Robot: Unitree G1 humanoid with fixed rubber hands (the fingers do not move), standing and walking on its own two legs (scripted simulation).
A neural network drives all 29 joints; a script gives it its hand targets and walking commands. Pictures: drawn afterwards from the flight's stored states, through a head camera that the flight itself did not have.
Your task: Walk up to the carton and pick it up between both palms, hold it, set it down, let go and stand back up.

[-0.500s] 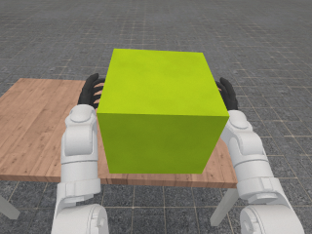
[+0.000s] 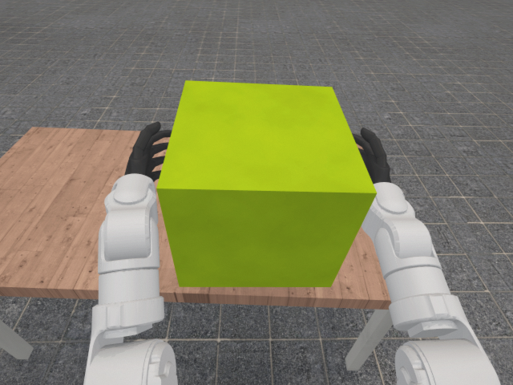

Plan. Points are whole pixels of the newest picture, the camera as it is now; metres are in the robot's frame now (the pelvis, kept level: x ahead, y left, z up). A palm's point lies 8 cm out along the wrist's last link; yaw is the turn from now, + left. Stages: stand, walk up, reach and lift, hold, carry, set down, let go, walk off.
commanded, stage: hold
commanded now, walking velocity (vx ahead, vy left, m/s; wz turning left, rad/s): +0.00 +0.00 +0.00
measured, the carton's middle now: (258, 183) +0.40 +0.00 +0.13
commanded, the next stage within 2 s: none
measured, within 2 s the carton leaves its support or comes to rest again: neither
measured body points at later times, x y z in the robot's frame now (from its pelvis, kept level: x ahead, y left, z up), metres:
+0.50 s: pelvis +0.00 +0.00 +0.00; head -0.04 +0.02 +0.45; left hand +0.37 +0.17 +0.18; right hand +0.37 -0.17 +0.17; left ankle +0.02 +0.11 -0.75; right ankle +0.02 -0.11 -0.75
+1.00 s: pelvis +0.00 +0.00 +0.00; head -0.03 +0.02 +0.45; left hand +0.37 +0.17 +0.18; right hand +0.37 -0.17 +0.17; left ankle +0.02 +0.11 -0.75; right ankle +0.02 -0.11 -0.75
